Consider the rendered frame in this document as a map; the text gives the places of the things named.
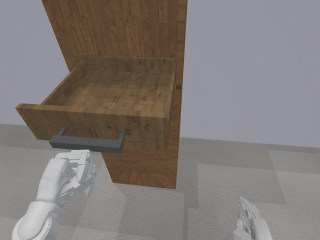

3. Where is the right robot hand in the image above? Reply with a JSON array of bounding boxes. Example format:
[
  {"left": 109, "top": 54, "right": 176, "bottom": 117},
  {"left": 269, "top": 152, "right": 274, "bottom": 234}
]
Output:
[{"left": 233, "top": 196, "right": 273, "bottom": 240}]

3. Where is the cabinet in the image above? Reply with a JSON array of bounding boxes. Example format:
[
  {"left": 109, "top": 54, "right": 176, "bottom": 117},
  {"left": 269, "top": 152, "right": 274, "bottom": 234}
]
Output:
[{"left": 41, "top": 0, "right": 188, "bottom": 189}]

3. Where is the robot left forearm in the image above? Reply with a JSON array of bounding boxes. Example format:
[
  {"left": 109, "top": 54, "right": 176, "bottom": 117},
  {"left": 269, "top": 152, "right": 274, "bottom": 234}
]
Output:
[{"left": 11, "top": 200, "right": 63, "bottom": 240}]

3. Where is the drawer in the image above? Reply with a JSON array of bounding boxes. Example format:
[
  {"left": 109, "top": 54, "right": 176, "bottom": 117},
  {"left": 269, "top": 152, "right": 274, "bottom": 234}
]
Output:
[{"left": 15, "top": 56, "right": 177, "bottom": 151}]

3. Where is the left robot hand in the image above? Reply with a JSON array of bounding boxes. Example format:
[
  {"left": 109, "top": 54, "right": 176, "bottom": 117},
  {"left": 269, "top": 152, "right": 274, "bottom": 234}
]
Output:
[{"left": 36, "top": 149, "right": 98, "bottom": 208}]

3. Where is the handle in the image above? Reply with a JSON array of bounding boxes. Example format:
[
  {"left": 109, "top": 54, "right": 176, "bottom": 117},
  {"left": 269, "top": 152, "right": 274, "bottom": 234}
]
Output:
[{"left": 49, "top": 126, "right": 126, "bottom": 154}]

